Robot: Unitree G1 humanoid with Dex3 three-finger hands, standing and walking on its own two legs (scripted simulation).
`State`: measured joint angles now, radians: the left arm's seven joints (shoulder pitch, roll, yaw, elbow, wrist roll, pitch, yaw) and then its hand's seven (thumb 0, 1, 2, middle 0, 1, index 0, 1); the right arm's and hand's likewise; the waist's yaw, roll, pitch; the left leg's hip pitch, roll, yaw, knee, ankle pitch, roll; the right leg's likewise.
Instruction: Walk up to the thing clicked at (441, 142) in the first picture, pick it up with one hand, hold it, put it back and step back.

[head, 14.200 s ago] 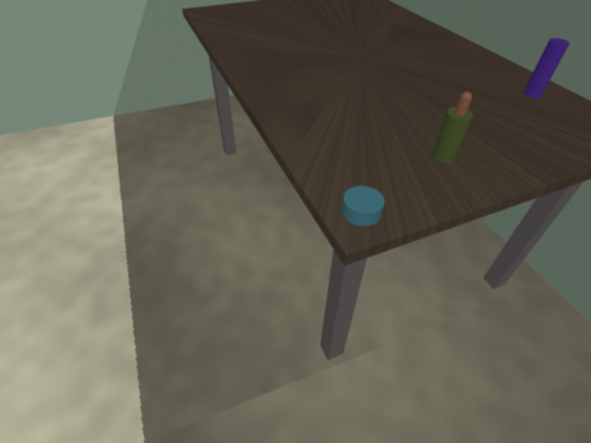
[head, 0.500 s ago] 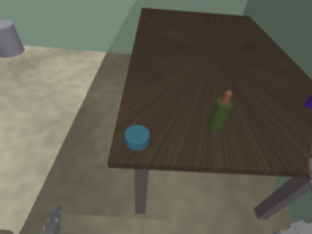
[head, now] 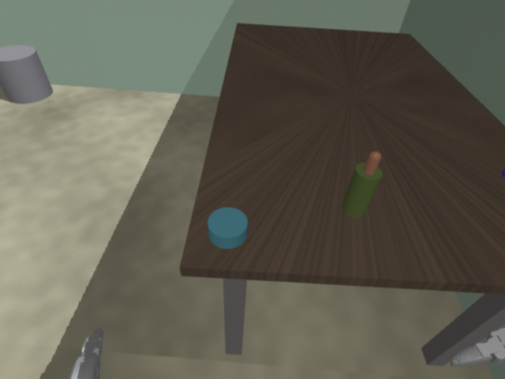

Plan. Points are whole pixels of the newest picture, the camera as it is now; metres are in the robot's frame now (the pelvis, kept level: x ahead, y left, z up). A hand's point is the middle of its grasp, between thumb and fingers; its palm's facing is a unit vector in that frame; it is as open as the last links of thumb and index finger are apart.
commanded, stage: go down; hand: right
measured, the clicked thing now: (364, 183) +0.52 -0.23 +0.04
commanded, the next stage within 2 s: none
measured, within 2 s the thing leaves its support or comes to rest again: neither
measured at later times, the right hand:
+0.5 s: hand (502, 230) +0.33 -0.35 +0.13, palm faces +0.16 +0.99 +0.00, open 17.7 cm
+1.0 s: hand (502, 211) +0.37 -0.38 +0.13, palm faces +0.20 +0.98 +0.00, open 17.4 cm
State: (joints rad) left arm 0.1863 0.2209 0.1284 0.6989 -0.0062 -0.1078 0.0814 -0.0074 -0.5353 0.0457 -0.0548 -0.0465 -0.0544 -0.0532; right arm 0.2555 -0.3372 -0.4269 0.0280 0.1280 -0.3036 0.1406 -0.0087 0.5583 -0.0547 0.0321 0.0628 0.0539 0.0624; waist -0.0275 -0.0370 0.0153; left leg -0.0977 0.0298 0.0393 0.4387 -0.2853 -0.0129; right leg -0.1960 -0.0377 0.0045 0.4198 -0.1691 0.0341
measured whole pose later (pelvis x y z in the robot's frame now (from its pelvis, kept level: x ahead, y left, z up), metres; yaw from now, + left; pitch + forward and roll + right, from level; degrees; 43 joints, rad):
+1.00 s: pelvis +0.01 -0.01 -0.01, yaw +1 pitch +7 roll +1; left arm 0.21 0.25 -0.04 0.69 -0.02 -0.19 0.19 -0.01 -0.55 0.07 -0.06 -0.06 -0.06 -0.07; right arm -0.47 -0.74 -0.63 0.93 0.26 -0.13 0.56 -0.01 0.51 -0.06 0.04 0.05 0.05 0.05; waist 0.04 0.00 -0.07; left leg -0.33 0.02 0.03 0.54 -0.33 -0.02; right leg -0.47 -0.05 0.01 0.60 -0.26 0.02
